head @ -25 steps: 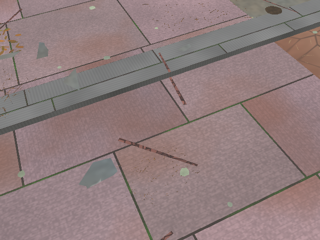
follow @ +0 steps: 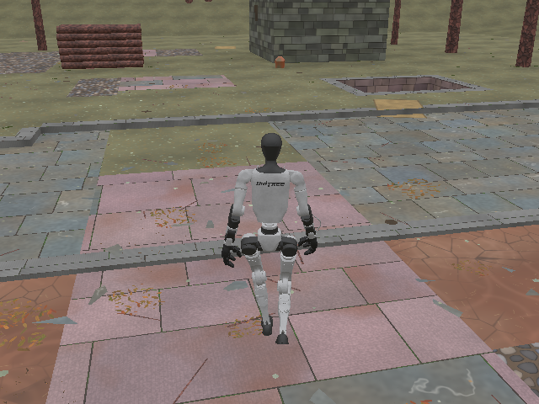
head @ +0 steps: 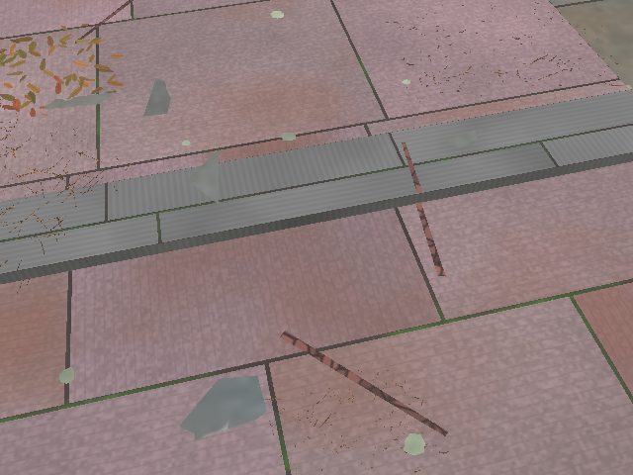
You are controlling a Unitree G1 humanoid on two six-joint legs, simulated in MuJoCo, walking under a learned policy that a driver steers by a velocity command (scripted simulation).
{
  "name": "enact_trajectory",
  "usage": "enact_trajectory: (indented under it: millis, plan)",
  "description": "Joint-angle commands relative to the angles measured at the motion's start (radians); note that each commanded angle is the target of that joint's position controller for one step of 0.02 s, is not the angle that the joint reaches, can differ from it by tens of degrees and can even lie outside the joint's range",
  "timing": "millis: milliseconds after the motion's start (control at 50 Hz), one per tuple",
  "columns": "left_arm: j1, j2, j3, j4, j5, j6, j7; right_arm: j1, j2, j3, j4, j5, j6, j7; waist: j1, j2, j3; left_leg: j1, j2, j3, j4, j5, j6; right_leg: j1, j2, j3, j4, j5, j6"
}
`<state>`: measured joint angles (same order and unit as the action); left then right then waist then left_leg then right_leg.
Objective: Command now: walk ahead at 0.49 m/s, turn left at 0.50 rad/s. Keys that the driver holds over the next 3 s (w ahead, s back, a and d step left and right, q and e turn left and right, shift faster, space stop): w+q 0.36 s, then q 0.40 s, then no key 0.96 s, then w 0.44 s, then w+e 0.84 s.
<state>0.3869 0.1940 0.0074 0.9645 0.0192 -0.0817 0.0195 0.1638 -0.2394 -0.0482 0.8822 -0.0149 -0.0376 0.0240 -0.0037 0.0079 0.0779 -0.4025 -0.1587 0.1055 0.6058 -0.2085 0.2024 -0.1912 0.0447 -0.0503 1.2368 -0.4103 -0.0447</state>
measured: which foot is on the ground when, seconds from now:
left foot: down 0.00-0.48, up 0.50-0.94, down 0.96-1.00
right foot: up 0.00-0.46, down 0.48-0.96, up 0.98-1.00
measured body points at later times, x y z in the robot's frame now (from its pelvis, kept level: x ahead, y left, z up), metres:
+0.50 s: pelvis +0.28 -0.03 +0.01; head +0.33 -0.02 +0.45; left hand +0.46 +0.24 -0.07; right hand +0.29 -0.32 -0.12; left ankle +0.09 +0.01 -0.68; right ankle +0.43 -0.10 -0.72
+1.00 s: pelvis +0.35 -0.01 +0.02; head +0.35 +0.02 +0.47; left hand +0.26 +0.25 -0.12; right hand +0.62 -0.12 -0.07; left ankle +0.32 +0.08 -0.71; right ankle +0.43 -0.10 -0.70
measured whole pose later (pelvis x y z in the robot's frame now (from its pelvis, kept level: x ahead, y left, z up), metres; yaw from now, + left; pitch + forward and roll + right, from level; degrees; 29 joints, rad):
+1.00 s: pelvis +0.35 -0.01 +0.02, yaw +32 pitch +0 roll -1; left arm 0.29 0.28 0.04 0.80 0.02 0.02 0.01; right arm 0.13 -0.23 -0.02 0.71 -0.03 0.03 0.02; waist 0.04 -0.04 0.04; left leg -0.30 -0.02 0.00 0.55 -0.23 0.04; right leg -0.32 -0.07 -0.17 0.65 -0.40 0.00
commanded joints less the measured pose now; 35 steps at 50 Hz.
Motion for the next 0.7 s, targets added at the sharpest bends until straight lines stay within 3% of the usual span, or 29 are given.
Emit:
enact_trajectory:
  millis: [20, 40, 60, 100, 140, 240, 360, 400, 440, 460, 480, 500, 520, 540, 560, 600, 660, 700]
  plan:
    - [-0.084, 0.164, 0.034, -0.145, 0.006, -0.040, -0.017, 0.124, -0.113, -0.039, 0.000, 0.007, 0.002, -0.011, -0.012, -0.085, -0.014, 0.328, 0.408, -0.663, -0.421, -0.079, 0.189, -0.496, -0.093, 0.123, 0.122, 0.091, -0.008]
    - [-0.081, 0.154, 0.032, -0.147, 0.018, -0.023, -0.015, 0.112, -0.097, -0.031, -0.004, 0.007, -0.008, -0.014, 0.023, -0.111, 0.001, 0.235, 0.360, -0.590, -0.422, 0.039, 0.156, -0.430, -0.115, 0.125, 0.058, 0.092, 0.011]
    - [-0.065, 0.133, 0.028, -0.147, 0.028, 0.000, -0.019, 0.112, -0.097, -0.027, -0.002, 0.009, -0.018, -0.017, 0.045, -0.100, -0.001, 0.174, 0.327, -0.525, -0.429, 0.110, 0.137, -0.376, -0.131, 0.120, -0.002, 0.092, 0.030]
    - [-0.082, 0.106, 0.022, -0.165, 0.034, 0.029, -0.021, 0.141, -0.127, -0.031, 0.007, 0.011, -0.037, -0.016, 0.050, -0.064, -0.016, 0.122, 0.278, -0.443, -0.425, 0.244, 0.119, -0.345, -0.139, 0.088, -0.090, 0.125, 0.056]
    - [-0.168, 0.110, 0.022, -0.205, 0.031, 0.039, -0.024, 0.179, -0.148, -0.035, 0.013, 0.015, -0.039, -0.018, 0.028, -0.019, -0.007, 0.114, 0.242, -0.408, -0.435, 0.270, 0.085, -0.381, -0.147, 0.066, -0.194, 0.222, 0.077]
    - [-0.368, 0.127, 0.025, -0.279, 0.024, 0.049, -0.033, 0.319, -0.146, -0.035, 0.027, 0.017, -0.026, -0.023, -0.067, 0.043, -0.029, 0.302, 0.225, -0.436, -0.384, 0.362, -0.006, -0.518, -0.121, 0.061, -0.386, 0.408, 0.092]
    - [-0.545, 0.128, 0.009, -0.357, 0.014, 0.032, -0.046, 0.399, -0.158, -0.037, 0.023, -0.003, -0.020, -0.039, -0.121, 0.076, -0.020, 0.476, 0.248, -0.501, -0.294, 0.512, 0.015, -0.551, -0.055, 0.056, -0.572, 0.356, 0.075]
    - [-0.510, 0.139, 0.008, -0.360, 0.008, 0.019, -0.040, 0.369, -0.167, -0.041, 0.015, -0.005, -0.016, -0.049, -0.090, 0.087, -0.022, 0.458, 0.239, -0.497, -0.222, 0.658, -0.018, -0.426, -0.021, 0.061, -0.667, 0.340, 0.051]
    - [-0.324, 0.182, 0.024, -0.308, 0.003, 0.004, -0.020, 0.302, -0.182, -0.044, -0.004, 0.002, -0.021, -0.048, -0.005, 0.096, -0.101, 0.379, 0.186, -0.481, -0.062, 0.841, -0.088, -0.125, 0.031, 0.057, -0.770, 0.349, 0.014]
    - [-0.174, 0.214, 0.034, -0.275, 0.006, -0.013, -0.007, 0.257, -0.183, -0.044, -0.017, 0.018, -0.032, -0.039, 0.079, 0.080, -0.172, 0.281, 0.141, -0.462, 0.112, 0.765, -0.119, 0.104, -0.030, 0.098, -0.837, 0.493, -0.016]
    - [-0.015, 0.285, 0.050, -0.256, 0.029, -0.022, 0.011, 0.254, -0.124, -0.030, -0.062, 0.042, -0.043, -0.035, 0.119, -0.027, -0.323, 0.112, 0.091, -0.392, 0.370, 0.325, -0.142, 0.389, -0.274, 0.268, -0.761, 0.733, -0.059]
    - [-0.014, 0.338, 0.064, -0.270, 0.036, -0.008, 0.001, 0.436, -0.046, -0.016, -0.071, 0.084, -0.029, -0.054, 0.039, -0.256, -0.517, -0.115, -0.051, -0.260, 0.689, -0.522, -0.167, 0.629, -0.607, 0.605, -0.696, 1.156, -0.232]
    - [-0.057, 0.261, 0.067, -0.285, -0.001, 0.014, -0.002, 0.425, -0.184, -0.039, -0.044, 0.023, -0.009, -0.063, 0.023, -0.115, -0.494, -0.133, 0.053, -0.240, 0.746, -0.389, -0.158, 0.476, -0.541, 0.617, -0.730, 1.026, -0.236]
    - [-0.132, 0.172, 0.041, -0.295, -0.004, 0.016, 0.001, 0.326, -0.186, -0.048, -0.049, 0.007, 0.003, -0.055, 0.013, -0.068, -0.327, -0.142, 0.076, -0.223, 0.721, -0.296, -0.173, 0.319, -0.461, 0.459, -0.783, 0.958, -0.204]
    - [-0.178, 0.128, 0.027, -0.294, 0.000, 0.018, 0.000, 0.281, -0.161, -0.045, -0.061, -0.003, 0.012, -0.044, -0.004, -0.051, -0.226, -0.155, 0.108, -0.204, 0.679, -0.255, -0.186, 0.210, -0.397, 0.345, -0.832, 0.911, -0.168]
    - [-0.184, 0.132, 0.024, -0.279, -0.002, 0.018, 0.006, 0.268, -0.121, -0.043, -0.065, -0.018, 0.046, -0.017, -0.026, -0.122, -0.143, -0.117, 0.129, -0.178, 0.654, -0.215, -0.208, 0.060, -0.328, 0.211, -0.902, 0.879, -0.151]
    - [-0.170, 0.157, 0.035, -0.262, 0.001, 0.009, 0.002, 0.250, -0.098, -0.040, -0.093, -0.013, 0.069, 0.000, -0.050, -0.122, -0.156, -0.097, 0.122, -0.162, 0.632, -0.172, -0.211, -0.004, -0.326, 0.123, -0.928, 0.921, -0.174]
    - [-0.178, 0.166, 0.039, -0.260, 0.006, 0.013, 0.002, 0.198, -0.095, -0.037, -0.123, -0.016, 0.081, 0.005, -0.053, -0.128, -0.149, -0.121, 0.142, -0.152, 0.581, -0.129, -0.210, -0.024, -0.335, 0.083, -0.948, 0.844, -0.180]
Next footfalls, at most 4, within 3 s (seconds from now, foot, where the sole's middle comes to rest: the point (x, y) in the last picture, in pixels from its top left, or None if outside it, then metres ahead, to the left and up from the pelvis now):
0.48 right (386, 469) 0.47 -0.09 -0.75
0.96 left None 0.36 0.11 -0.75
1.30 right None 0.43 -0.09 -0.75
2.48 right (265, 352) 0.73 0.16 -0.75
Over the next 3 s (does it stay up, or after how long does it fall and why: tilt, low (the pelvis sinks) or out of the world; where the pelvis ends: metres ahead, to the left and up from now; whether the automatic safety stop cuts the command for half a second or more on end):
stays up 0.83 0.26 0.02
